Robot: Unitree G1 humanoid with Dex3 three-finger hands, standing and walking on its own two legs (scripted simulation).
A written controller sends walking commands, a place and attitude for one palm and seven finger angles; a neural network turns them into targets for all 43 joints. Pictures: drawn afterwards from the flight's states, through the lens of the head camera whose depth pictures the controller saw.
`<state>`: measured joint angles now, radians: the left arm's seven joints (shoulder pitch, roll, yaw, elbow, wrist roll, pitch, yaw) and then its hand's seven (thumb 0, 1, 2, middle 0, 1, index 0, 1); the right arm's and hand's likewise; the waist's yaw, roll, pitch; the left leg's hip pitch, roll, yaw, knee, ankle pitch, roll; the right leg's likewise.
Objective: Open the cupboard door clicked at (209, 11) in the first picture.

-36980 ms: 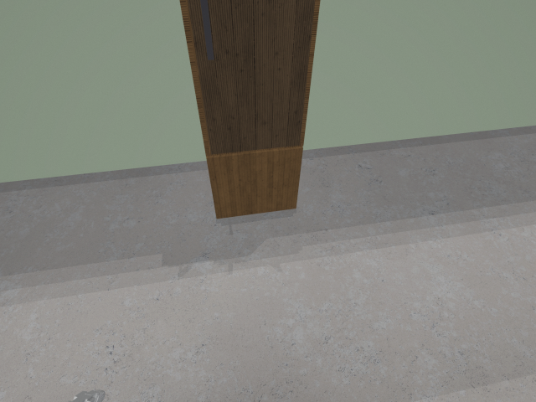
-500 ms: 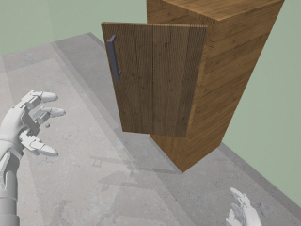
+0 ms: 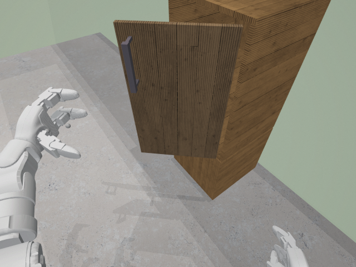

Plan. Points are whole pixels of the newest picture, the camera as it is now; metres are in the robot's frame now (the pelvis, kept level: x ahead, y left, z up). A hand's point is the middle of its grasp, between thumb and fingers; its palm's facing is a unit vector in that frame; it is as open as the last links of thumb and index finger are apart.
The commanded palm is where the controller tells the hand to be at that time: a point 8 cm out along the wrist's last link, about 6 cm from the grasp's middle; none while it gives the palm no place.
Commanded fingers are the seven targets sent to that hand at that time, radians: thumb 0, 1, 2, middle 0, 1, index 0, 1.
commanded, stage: move the hooked fingers beside the handle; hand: left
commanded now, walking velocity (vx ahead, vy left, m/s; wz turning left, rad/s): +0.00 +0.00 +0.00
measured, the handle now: (131, 65) +0.64 +0.19 +0.13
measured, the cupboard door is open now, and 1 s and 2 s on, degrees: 47 47 47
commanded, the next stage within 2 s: none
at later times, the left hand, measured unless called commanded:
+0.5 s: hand (87, 100) +0.44 +0.25 +0.15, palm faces -0.03 -1.00 +0.00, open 14.0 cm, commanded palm +0.43 +0.31 +0.15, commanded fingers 0.00 -0.50 0.30 -0.30 -1.20 -0.30 -1.20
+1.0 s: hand (105, 79) +0.54 +0.24 +0.15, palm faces -0.04 -1.00 +0.01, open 14.0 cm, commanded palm +0.54 +0.29 +0.14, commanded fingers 0.00 -0.50 0.30 -0.30 -1.20 -0.30 -1.20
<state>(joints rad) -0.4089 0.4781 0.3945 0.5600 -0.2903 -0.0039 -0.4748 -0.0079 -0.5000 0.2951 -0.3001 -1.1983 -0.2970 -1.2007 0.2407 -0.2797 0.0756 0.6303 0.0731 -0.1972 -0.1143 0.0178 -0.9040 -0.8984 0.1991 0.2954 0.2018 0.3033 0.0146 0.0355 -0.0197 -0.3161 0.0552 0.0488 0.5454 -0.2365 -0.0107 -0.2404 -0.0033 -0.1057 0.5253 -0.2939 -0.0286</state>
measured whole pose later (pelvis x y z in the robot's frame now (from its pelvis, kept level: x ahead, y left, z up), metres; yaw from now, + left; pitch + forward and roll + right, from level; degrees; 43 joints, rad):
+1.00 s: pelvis +0.01 +0.02 -0.02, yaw -2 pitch +15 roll -2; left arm -1.12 0.75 0.43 1.33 -0.08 -0.18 -0.41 -0.01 -0.50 0.30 -0.30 -1.20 -0.30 -1.20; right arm 0.44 -0.31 0.04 0.68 0.02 -0.03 -0.07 0.01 -0.91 -0.90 0.20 0.30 0.20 0.30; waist -0.19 0.02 -0.05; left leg -0.67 0.07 0.06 0.72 -0.31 0.02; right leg -0.58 0.01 -0.08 0.64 -0.33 0.00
